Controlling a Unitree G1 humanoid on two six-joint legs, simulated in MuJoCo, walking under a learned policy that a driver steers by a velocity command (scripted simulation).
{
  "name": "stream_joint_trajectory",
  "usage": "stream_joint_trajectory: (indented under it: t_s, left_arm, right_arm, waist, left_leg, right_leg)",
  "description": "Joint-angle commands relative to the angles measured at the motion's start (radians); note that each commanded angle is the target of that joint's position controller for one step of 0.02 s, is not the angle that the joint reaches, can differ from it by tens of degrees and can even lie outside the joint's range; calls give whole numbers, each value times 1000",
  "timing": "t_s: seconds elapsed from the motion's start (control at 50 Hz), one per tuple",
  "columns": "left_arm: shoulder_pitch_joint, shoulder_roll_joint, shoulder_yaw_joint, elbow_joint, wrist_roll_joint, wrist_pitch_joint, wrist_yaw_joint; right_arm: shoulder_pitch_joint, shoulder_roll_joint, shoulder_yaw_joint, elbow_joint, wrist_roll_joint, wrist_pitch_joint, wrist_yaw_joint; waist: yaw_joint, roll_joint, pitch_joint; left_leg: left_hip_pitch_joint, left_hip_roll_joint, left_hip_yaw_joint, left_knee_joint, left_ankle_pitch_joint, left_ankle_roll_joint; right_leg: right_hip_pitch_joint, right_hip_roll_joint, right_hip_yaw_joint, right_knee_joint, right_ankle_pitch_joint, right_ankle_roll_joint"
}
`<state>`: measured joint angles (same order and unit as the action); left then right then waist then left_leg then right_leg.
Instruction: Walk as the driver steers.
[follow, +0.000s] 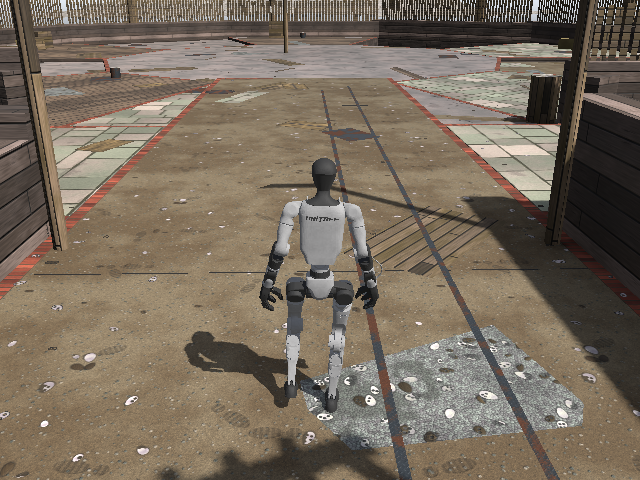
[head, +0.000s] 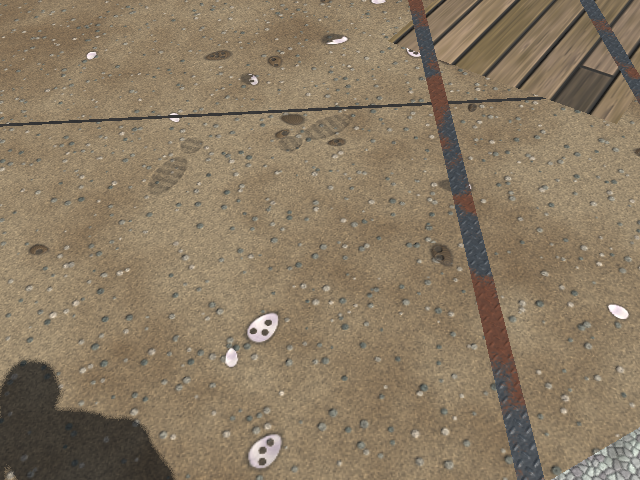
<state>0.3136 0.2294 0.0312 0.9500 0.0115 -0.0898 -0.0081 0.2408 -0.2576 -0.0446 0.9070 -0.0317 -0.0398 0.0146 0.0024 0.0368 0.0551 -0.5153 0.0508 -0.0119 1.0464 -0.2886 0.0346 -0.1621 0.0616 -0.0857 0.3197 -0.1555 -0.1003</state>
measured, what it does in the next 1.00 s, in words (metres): walks ahead: left foot, then right foot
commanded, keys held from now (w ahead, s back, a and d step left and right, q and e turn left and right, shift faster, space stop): no key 0.44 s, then w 0.06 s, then no key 0.50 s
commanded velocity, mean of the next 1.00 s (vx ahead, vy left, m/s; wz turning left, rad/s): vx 0.10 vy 0.00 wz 0.00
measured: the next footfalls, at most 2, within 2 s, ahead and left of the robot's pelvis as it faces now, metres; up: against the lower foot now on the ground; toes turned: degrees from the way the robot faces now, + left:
left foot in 0.26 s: +0.21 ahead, +0.11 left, +0.00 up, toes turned +2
right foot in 0.52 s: +0.13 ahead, -0.10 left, +0.00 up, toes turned -1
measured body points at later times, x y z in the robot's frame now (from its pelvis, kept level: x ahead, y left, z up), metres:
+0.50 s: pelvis +0.11 +0.02 -0.01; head +0.11 +0.03 +0.44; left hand +0.13 +0.26 -0.17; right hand +0.15 -0.21 -0.16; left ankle +0.17 +0.10 -0.75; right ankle +0.08 -0.09 -0.74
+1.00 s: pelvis +0.14 +0.00 +0.00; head +0.15 -0.01 +0.45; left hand +0.13 +0.21 -0.16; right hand +0.14 -0.22 -0.17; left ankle +0.17 +0.11 -0.75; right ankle +0.09 -0.09 -0.75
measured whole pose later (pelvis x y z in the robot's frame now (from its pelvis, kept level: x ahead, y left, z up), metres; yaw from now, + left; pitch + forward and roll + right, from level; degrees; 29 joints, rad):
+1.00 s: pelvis +0.14 +0.00 +0.00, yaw +0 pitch -2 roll +0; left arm 0.31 0.13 -0.02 1.13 0.01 -0.03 0.05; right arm 0.27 -0.15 0.00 1.15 -0.01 -0.01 -0.04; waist -0.01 0.00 0.03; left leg -0.19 0.00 0.05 0.40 -0.18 0.02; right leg -0.05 0.03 -0.02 0.37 -0.30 -0.04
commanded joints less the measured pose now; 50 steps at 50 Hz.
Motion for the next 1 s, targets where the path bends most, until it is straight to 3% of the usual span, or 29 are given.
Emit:
stream_joint_trajectory:
  t_s: [0.02, 0.08, 0.16, 0.22, 0.24, 0.26, 0.28, 0.3, 0.32, 0.36, 0.38, 0.4, 0.44, 0.46, 0.5, 0.52, 0.56, 0.6, 0.62, 0.66, 0.72, 1.0]
  left_arm:
    - [15, 107, 14, -25, -3, -17, 4]
    - [36, 96, 4, -4, -1, -3, 10]
    - [82, 93, -1, 34, 4, 12, 20]
    - [64, 84, -4, 50, 1, 25, 30]
    - [54, 83, -4, 56, -5, 27, 33]
    - [81, 76, -7, 52, -5, 22, 35]
    - [201, 18, -20, 67, -13, 25, 37]
    - [242, 4, -20, 111, -23, 51, 43]
    - [161, 48, -8, 98, -13, 69, 47]
    - [58, 34, -4, 84, 2, 91, 40]
    - [57, 15, -8, 90, 5, 101, 37]
    - [77, -9, -15, 105, 5, 105, 37]
    - [102, -19, -20, 137, 3, 109, 42]
    - [123, -19, -21, 151, 7, 107, 42]
    - [128, 11, -15, 153, 27, 101, 36]
    - [121, 0, -19, 152, 29, 98, 36]
    - [109, -15, -27, 156, 18, 86, 41]
    - [68, 11, -28, 151, 6, 63, 48]
    - [29, 15, -30, 141, 4, 54, 49]
    - [14, 20, -29, 135, -1, 44, 50]
    - [70, 3, -32, 156, -6, 44, 52]
    - [91, -21, -36, 185, -4, 63, 60]
  right_arm:
    - [102, -19, -2, -3, -1, 16, -1]
    - [9, -3, 12, -20, 8, 17, -6]
    - [-35, -9, 18, -14, 12, 13, -26]
    - [5, -13, 16, 14, 9, 0, -40]
    - [55, -12, 16, 36, 6, -11, -44]
    - [120, -70, 4, 59, 1, -26, -50]
    - [150, -116, -2, 64, 2, -28, -50]
    - [139, -74, 6, 66, 23, -14, -47]
    - [114, -42, 18, 61, 22, -8, -43]
    - [36, -32, 27, 57, 8, 3, -52]
    - [4, -30, 30, 56, 11, 7, -59]
    - [-26, -28, 31, 57, 13, 11, -62]
    - [-37, -29, 30, 67, 17, 16, -59]
    - [-23, -47, 22, 78, 26, 21, -55]
    - [2, -103, -7, 90, 41, 42, -45]
    - [-9, -78, -4, 90, 41, 51, -42]
    - [-36, -25, 4, 83, 37, 53, -39]
    - [3, 27, 15, 101, 26, 41, -34]
    - [28, 41, 22, 118, 19, 35, -32]
    - [54, 18, 20, 145, 16, 26, -33]
    - [65, 6, 22, 167, 24, 18, -40]
    - [89, 38, 35, 234, 26, 31, -58]
  waist:
    - [-51, -109, -49]
    - [-24, -129, -46]
    - [7, -135, -56]
    - [-10, -123, -43]
    - [-40, -87, -50]
    - [-40, -19, -109]
    - [14, 97, -191]
    - [-11, 150, -237]
    - [-23, 118, -170]
    - [-2, 73, -86]
    - [21, 68, -67]
    - [40, 73, -65]
    - [46, 61, -77]
    - [48, 62, -93]
    - [39, 92, -43]
    - [40, 75, 11]
    - [29, -36, 97]
    - [-19, -154, 87]
    - [-42, -161, 78]
    - [-47, -101, 50]
    - [-25, -68, 5]
    - [-7, -44, 15]
  left_leg:
    - [22, 5, 29, -72, 86, -24]
    - [62, -5, 61, -244, 168, -26]
    - [114, -29, 69, -374, 176, -6]
    - [194, -43, 63, -521, 147, 26]
    - [291, -34, 48, -652, 278, 36]
    - [443, 63, -42, -650, 631, 50]
    - [582, 237, -177, -576, 1039, 145]
    - [555, 319, -277, -604, 1022, 270]
    - [488, 311, -310, -673, 828, 284]
    - [359, 255, -260, -762, 536, 237]
    - [296, 221, -218, -795, 429, 201]
    - [266, 185, -180, -810, 352, 166]
    - [255, 141, -136, -806, 247, 127]
    - [245, 122, -132, -821, 38, 115]
    - [172, 115, -179, -879, -381, 94]
    - [116, 119, -186, -888, -424, 81]
    - [118, 58, -105, -809, -272, 44]
    - [262, -18, -11, -664, -7, 21]
    - [341, -20, -4, -650, 80, 12]
    - [404, 7, -24, -666, 173, 13]
    - [392, 32, -39, -679, 247, 20]
    - [379, 44, -40, -682, 304, 3]
  right_leg:
    - [11, -245, 105, -88, 768, -100]
    - [18, -217, 59, -72, 778, -75]
    - [92, -243, 77, -15, 773, -76]
    - [117, -260, 115, 76, 710, -66]
    - [96, -238, 112, 138, 635, -36]
    - [37, -194, 102, 219, 455, 2]
    - [-46, -121, 66, 316, 5, 29]
    - [-67, -44, 51, 391, -361, 40]
    - [-115, -38, 84, 446, -485, 43]
    - [-120, -51, 110, 467, -446, 58]
    - [-81, -66, 115, 430, -390, 68]
    - [-43, -70, 108, 378, -341, 78]
    - [15, -57, 80, 271, -234, 91]
    - [50, -46, 55, 217, -185, 87]
    - [51, -26, 14, 210, -239, 62]
    - [48, -47, 34, 171, -253, 47]
    - [-52, -102, 137, 41, -270, 23]
    - [-166, -191, 267, -93, -317, 10]
    - [-206, -212, 284, -124, -295, 18]
    - [-168, -185, 238, -96, -149, 38]
    - [-43, -158, 186, -37, 34, 43]
    - [25, -160, 163, -12, 141, 43]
